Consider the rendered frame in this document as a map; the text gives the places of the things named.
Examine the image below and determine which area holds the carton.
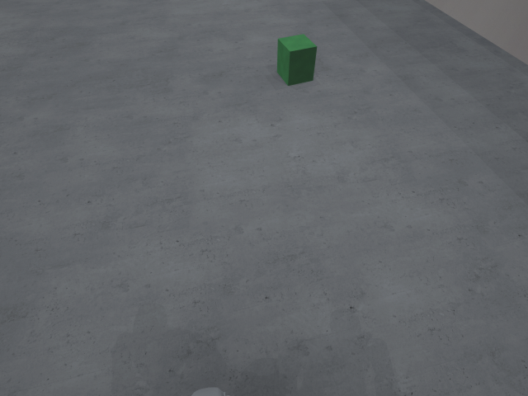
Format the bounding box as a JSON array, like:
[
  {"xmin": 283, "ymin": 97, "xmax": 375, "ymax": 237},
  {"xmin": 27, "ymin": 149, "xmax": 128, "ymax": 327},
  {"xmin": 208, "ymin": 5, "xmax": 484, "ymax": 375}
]
[{"xmin": 277, "ymin": 34, "xmax": 317, "ymax": 86}]

